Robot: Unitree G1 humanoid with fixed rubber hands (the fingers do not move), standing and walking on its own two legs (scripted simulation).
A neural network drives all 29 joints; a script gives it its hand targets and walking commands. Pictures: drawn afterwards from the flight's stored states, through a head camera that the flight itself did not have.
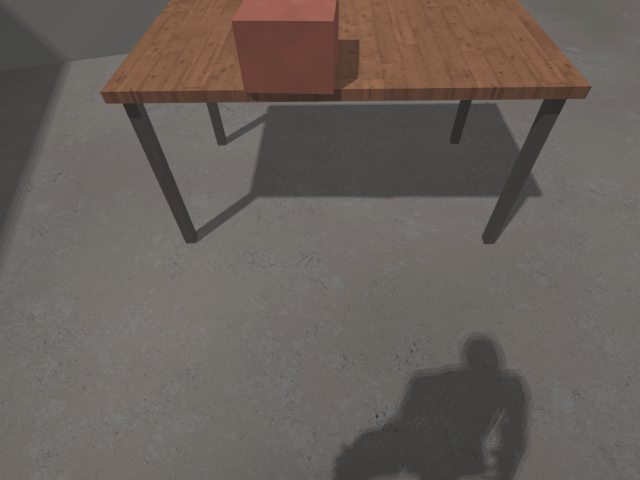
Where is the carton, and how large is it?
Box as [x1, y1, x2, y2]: [231, 0, 338, 93]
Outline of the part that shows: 243,0 231,21 245,92 333,93 337,56 338,0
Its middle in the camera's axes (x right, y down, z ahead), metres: -0.08 -0.54 +1.05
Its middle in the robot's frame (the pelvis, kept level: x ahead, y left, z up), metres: +1.17 +0.11 +0.02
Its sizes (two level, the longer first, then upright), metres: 0.256 0.243 0.183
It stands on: a table, 0.70 m high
